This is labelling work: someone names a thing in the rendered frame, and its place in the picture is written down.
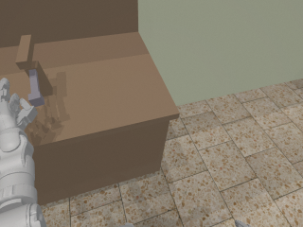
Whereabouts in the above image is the robot left forearm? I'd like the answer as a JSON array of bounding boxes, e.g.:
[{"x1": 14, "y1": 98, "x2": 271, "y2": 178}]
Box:
[{"x1": 0, "y1": 128, "x2": 38, "y2": 214}]

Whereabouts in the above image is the tap lever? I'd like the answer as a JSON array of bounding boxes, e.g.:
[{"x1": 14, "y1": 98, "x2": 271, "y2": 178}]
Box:
[{"x1": 27, "y1": 69, "x2": 45, "y2": 107}]

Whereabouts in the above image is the left robot upper arm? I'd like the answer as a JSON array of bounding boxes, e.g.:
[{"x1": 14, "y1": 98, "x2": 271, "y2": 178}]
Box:
[{"x1": 0, "y1": 203, "x2": 47, "y2": 227}]

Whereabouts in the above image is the counter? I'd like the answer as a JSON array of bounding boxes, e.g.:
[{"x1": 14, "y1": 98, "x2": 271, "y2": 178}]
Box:
[{"x1": 0, "y1": 0, "x2": 180, "y2": 206}]

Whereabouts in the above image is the robot left hand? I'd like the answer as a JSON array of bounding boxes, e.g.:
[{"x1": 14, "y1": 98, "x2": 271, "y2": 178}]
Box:
[{"x1": 0, "y1": 78, "x2": 38, "y2": 132}]

